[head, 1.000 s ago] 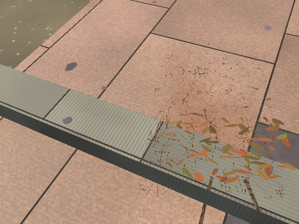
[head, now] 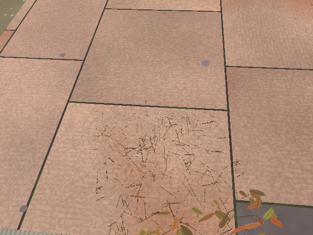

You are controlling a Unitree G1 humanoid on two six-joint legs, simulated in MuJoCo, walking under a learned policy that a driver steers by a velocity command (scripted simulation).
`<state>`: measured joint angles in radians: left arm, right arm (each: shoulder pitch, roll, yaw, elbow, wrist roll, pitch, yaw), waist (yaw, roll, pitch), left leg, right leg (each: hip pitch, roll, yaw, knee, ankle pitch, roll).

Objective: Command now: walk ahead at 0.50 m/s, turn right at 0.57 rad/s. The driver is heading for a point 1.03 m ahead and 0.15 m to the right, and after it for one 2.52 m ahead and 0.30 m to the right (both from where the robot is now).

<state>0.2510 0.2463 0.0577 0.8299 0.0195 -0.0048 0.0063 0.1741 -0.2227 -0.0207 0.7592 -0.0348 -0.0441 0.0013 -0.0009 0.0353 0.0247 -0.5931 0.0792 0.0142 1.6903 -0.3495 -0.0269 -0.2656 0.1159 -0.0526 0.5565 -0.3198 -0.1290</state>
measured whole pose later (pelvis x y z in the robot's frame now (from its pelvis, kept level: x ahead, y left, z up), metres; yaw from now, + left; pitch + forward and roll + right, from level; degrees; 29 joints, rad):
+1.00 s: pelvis +0.55 -0.14 +0.15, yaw -18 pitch +3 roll +0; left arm 0.23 0.21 0.06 0.83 0.00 -0.09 -0.01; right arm 0.32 -0.24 -0.04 0.93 0.02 -0.12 0.03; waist 0.00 0.02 -0.03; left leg -0.42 0.04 -0.03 1.22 -0.33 0.04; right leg -0.30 0.04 -0.05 0.43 -0.18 -0.06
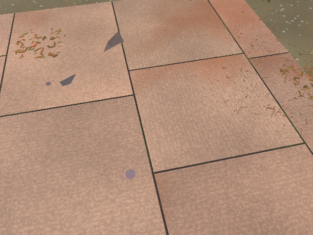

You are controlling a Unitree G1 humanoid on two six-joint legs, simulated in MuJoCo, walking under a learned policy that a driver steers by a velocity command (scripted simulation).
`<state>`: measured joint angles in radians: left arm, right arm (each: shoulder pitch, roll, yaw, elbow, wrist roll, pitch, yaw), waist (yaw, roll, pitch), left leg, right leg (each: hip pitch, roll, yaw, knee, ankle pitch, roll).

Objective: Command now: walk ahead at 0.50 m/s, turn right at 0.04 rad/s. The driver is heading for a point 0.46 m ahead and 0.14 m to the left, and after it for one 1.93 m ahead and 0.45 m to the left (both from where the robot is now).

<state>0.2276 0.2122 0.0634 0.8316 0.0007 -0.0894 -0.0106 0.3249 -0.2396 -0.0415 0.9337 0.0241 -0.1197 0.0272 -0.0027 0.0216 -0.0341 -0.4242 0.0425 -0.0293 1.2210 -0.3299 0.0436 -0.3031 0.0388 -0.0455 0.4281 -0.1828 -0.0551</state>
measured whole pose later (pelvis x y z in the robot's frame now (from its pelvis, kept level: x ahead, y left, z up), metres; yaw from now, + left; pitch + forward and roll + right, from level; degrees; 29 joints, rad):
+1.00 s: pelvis +0.24 +0.04 -0.02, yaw +7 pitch +2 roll -1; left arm 0.19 0.26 0.09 0.90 0.00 0.01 0.09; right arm 0.16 -0.27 -0.09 0.84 -0.01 0.00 0.00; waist 0.00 -0.02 0.05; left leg -0.47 -0.07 -0.02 0.68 -0.24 0.08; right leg -0.38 -0.02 0.01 0.95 -0.54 0.05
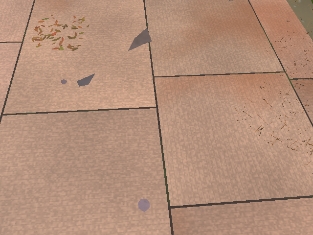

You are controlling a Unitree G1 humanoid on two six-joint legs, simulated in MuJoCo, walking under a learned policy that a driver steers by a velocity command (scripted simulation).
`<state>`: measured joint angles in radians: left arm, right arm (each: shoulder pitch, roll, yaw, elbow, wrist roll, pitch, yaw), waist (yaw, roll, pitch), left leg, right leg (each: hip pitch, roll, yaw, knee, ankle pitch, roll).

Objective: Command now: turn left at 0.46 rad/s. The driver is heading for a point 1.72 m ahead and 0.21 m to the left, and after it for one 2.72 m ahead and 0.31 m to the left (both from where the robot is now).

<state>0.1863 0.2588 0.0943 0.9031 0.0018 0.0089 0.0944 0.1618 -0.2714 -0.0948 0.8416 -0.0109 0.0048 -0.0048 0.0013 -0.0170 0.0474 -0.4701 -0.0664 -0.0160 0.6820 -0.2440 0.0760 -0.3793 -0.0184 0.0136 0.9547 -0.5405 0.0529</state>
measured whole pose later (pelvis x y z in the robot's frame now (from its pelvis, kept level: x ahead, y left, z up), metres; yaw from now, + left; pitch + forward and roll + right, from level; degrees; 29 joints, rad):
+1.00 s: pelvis +0.00 -0.01 +0.02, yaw +17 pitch -1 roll +0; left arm 0.21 0.26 0.04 0.90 0.01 -0.01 0.03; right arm 0.20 -0.21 -0.03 0.82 -0.01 0.00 -0.02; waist 0.02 0.00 0.03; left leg -0.20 -0.03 -0.05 0.54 -0.31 0.01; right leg -0.23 -0.03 0.04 0.51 -0.26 0.05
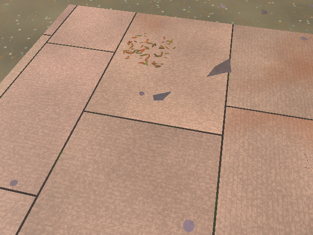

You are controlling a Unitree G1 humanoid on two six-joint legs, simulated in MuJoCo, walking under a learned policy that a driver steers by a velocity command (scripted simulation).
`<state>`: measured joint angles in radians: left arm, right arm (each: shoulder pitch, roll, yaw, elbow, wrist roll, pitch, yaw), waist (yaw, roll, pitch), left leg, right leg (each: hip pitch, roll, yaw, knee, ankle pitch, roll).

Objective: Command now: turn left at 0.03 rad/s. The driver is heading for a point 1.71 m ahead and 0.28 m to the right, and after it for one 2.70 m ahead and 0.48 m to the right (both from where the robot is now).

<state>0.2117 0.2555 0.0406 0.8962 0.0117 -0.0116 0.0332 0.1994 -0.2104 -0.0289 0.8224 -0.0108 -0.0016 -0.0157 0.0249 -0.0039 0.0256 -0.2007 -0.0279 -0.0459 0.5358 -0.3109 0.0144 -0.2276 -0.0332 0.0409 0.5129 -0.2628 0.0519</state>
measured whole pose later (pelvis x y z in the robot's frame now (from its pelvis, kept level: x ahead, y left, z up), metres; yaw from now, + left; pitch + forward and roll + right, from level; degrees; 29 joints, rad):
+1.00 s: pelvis +0.00 -0.01 +0.00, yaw +0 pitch -1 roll +0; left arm 0.25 0.19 0.02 1.11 0.00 0.00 0.05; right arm 0.27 -0.20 -0.01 1.05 0.00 0.00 -0.04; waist 0.01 0.00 0.04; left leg -0.19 -0.02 -0.04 0.51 -0.30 0.00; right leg -0.23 -0.03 0.04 0.51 -0.26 0.04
